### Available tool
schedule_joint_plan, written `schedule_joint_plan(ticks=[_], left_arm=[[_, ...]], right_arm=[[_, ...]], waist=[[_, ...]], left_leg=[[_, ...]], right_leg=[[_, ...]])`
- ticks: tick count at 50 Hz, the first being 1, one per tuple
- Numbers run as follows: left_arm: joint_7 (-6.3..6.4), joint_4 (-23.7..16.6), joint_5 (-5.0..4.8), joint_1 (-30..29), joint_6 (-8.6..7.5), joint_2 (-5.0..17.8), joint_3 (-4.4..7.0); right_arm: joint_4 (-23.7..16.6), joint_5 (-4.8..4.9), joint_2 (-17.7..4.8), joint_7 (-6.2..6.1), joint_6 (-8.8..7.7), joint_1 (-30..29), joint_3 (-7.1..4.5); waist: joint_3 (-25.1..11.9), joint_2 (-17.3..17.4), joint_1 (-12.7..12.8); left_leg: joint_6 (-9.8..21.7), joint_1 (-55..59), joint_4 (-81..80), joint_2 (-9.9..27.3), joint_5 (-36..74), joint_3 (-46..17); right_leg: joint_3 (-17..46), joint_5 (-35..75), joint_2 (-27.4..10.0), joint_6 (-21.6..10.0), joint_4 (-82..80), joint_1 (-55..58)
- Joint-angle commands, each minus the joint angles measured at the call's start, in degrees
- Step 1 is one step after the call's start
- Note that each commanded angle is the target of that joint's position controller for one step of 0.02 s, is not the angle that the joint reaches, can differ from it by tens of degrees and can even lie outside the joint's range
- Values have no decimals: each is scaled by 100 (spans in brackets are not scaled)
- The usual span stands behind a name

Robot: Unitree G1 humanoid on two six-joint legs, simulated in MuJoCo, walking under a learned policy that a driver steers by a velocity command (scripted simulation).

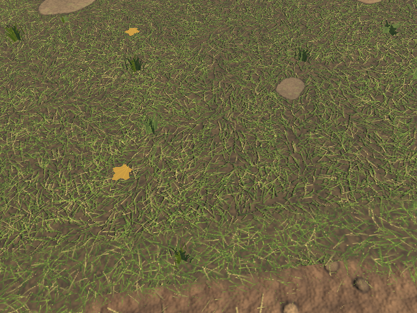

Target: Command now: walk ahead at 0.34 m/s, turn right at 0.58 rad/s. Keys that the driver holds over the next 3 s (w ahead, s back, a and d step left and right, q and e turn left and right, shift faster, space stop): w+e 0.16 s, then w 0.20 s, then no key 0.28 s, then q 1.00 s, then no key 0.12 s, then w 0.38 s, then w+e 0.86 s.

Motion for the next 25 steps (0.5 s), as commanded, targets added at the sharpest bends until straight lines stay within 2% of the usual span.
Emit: schedule_joint_plan(ticks=[1, 4, 6, 8, 9, 10, 11, 12, 13, 14, 15, 16, 18, 20, 22, 23, 25], left_arm=[[7, -304, -23, 119, -79, 1143, 333], [-22, -321, -51, 137, -69, 1143, 341], [-47, -351, -52, 83, -54, 1088, 330], [-60, -392, -65, -37, -32, 915, 282], [-61, -388, -35, -18, -43, 681, 210], [-79, -406, 45, 51, -68, 286, 78], [-62, -617, -60, 404, -130, 44, 1], [-32, -545, -175, 432, -173, 603, 109], [-30, -470, -149, 122, -187, 896, 185], [-41, -428, -76, -29, -192, 856, 187], [-71, -455, -7, -184, -224, 792, 180], [-123, -495, 7, -291, -260, 709, 170], [-197, -552, 28, -416, -303, 489, 107], [-214, -697, 104, -714, -320, 329, 37], [-247, -789, 146, -947, -363, 122, -56], [-274, -817, 130, -1087, -383, 74, -78], [-330, -849, 77, -1285, -391, 169, -42]], right_arm=[[-563, 27, -375, 93, -282, -819, -45], [-597, 75, -399, 168, -397, -912, -24], [-568, 111, -494, 183, -454, -755, -50], [-446, 112, -564, 159, -499, -293, -96], [-331, 75, -651, 129, -507, 135, -137], [-231, -22, -850, 84, -511, 840, -177], [-80, -145, -1430, 104, -452, 1381, -288], [21, -33, -1166, 179, -430, 1351, -265], [-35, 27, -759, 185, -415, 1161, -152], [-62, 1, -576, 178, -393, 1007, -83], [-49, -29, -458, 171, -369, 938, -29], [-29, -67, -396, 152, -351, 914, 18], [25, -50, -393, 144, -354, 957, 48], [87, -13, -507, 129, -331, 925, 48], [164, 1, -625, 98, -258, 898, 48], [219, 15, -681, 87, -221, 989, 48], [353, 36, -752, 81, -160, 1253, 64]], waist=[[151, -875, 213], [163, -854, 219], [131, -902, 99], [59, -881, -235], [-147, -808, -438], [-678, -200, -695], [-1023, 1199, -505], [-484, 1163, -508], [138, 788, -565], [343, 557, -528], [396, 463, -502], [390, 482, -445], [320, 581, -416], [404, 512, -410], [256, 467, -441], [159, 500, -502], [12, 539, -576]], left_leg=[[35, -641, -592, -86, 53, 19], [135, -118, -989, -183, 40, 45], [232, 496, -1211, -226, 77, 86], [387, 1414, -1670, -201, 330, 215], [516, 2137, -1784, 6, 364, 195], [866, 3258, -1887, 817, -176, -668], [1725, 4179, -2406, 1968, -1592, -2855], [1984, 3876, -2743, 2281, -2931, -3776], [1850, 3430, -2781, 2025, -2764, -3178], [1701, 3186, -2804, 1720, -2137, -2517], [1646, 3001, -2848, 1526, -1510, -2065], [1590, 2798, -2925, 1370, -992, -1682], [1617, 2540, -3069, 1178, -214, -1167], [1692, 2301, -3049, 1102, 1598, -678], [1568, 2065, -2833, 905, 3117, -79], [1488, 1958, -2777, 824, 3379, 108], [1399, 2005, -2654, 856, 3391, 160]], right_leg=[[1729, -1237, -1353, -788, -677, 393], [1920, -1225, -1281, -770, -528, 133], [2080, -1132, -1225, -698, -403, -103], [2064, -886, -1032, -524, -11, -443], [1813, -789, -868, -346, 430, -714], [1209, -1269, -479, -64, 1768, -1274], [331, -2442, 274, 267, 3411, -2623], [135, -2347, -138, 381, 4276, -3531], [140, -1838, -358, 392, 4579, -3767], [13, -1384, -487, 423, 4640, -3743], [-87, -1070, -595, 441, 4564, -3709], [-172, -831, -728, 450, 4416, -3559], [-505, -517, -847, 521, 4124, -3381], [-786, -330, -861, 687, 3518, -3232], [-1027, 147, -777, 768, 2658, -2634], [-1137, 526, -684, 764, 2238, -2265], [-1161, 1148, -508, 704, 1720, -1759]])
Next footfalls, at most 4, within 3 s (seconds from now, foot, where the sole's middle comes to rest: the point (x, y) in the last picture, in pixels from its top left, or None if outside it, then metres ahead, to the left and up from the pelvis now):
0.20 left None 0.18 0.15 -0.79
0.60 right None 0.40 -0.13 -0.79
1.06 left None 0.37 0.11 -0.79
1.58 right None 0.42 -0.10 -0.79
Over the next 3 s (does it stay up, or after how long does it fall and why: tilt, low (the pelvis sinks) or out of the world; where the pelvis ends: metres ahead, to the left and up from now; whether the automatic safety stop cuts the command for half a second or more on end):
stays up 0.84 0.20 -0.03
